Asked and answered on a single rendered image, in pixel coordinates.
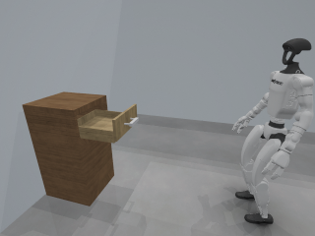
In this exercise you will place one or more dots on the drawer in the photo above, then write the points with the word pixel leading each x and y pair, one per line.
pixel 105 125

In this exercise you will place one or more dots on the right robot forearm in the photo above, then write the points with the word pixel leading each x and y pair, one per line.
pixel 257 109

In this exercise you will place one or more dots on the handle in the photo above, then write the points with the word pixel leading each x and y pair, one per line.
pixel 133 122

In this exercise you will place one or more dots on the cabinet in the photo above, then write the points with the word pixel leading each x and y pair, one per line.
pixel 72 168

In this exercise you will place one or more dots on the left robot shin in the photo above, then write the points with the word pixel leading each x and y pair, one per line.
pixel 261 195

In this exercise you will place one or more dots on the right robot hand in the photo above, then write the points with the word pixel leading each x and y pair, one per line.
pixel 244 121

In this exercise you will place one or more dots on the robot right upper arm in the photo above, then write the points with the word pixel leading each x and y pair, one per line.
pixel 266 95

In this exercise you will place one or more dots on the left robot forearm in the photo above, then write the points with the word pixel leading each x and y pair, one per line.
pixel 296 132

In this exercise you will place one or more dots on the robot left upper arm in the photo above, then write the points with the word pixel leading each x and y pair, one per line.
pixel 304 88

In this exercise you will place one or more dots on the robot left foot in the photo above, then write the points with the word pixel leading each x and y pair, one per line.
pixel 256 218

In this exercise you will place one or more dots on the left robot hand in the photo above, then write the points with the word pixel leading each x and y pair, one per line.
pixel 281 159

